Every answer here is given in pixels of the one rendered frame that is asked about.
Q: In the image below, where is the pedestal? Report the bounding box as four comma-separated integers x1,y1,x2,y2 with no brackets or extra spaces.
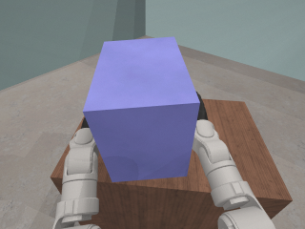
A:
50,98,293,229

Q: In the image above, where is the robot right hand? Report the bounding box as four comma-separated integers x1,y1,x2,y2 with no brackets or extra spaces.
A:
196,92,209,120

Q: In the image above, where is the left robot forearm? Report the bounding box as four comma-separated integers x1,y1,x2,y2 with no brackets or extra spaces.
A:
52,128,99,229

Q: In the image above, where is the robot right upper arm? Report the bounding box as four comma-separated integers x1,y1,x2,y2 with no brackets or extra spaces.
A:
217,206,275,229

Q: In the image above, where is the right robot forearm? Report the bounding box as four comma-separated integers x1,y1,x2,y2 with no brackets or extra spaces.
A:
192,119,276,229

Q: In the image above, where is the carton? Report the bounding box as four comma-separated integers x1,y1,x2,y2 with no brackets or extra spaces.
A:
83,36,200,182

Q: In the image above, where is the robot left hand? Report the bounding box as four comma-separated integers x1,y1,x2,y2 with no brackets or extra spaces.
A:
81,117,90,129

